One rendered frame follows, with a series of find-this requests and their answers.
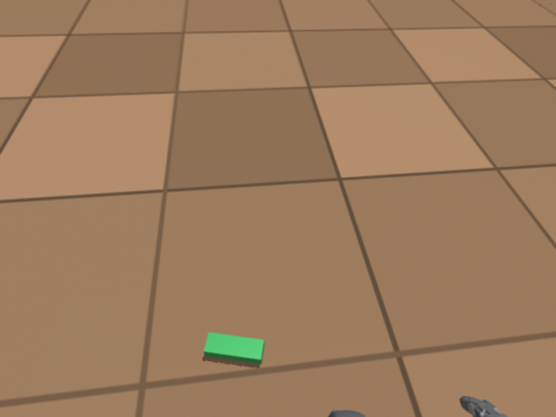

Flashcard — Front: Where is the carton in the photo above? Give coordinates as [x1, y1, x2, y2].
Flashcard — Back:
[203, 332, 264, 364]

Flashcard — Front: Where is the right robot hand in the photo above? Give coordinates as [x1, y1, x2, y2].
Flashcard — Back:
[460, 396, 507, 417]

